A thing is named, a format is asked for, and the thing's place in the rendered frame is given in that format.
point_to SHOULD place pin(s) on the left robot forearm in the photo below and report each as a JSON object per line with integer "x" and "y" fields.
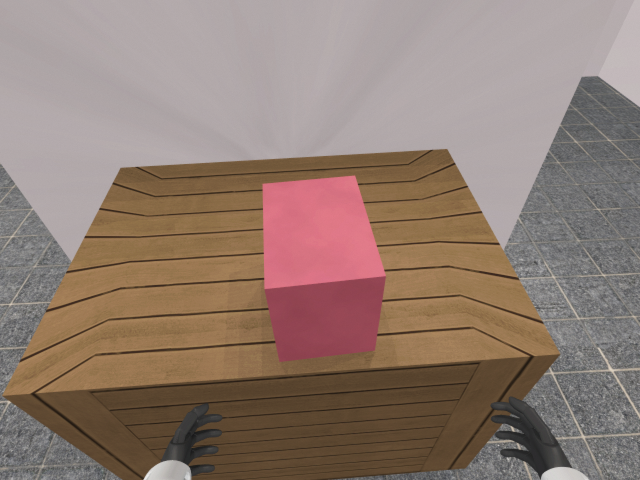
{"x": 169, "y": 470}

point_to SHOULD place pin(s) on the pedestal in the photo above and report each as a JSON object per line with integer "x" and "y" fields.
{"x": 163, "y": 308}

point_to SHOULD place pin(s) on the left robot hand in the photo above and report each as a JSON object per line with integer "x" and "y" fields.
{"x": 180, "y": 446}

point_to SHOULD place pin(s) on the right robot hand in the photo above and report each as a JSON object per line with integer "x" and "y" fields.
{"x": 544, "y": 451}

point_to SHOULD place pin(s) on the carton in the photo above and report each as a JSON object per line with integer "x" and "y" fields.
{"x": 323, "y": 275}

